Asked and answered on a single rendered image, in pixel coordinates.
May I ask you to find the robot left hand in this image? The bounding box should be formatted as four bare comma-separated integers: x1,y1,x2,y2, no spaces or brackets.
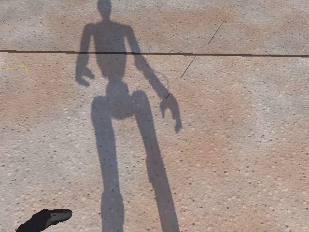
15,209,72,232

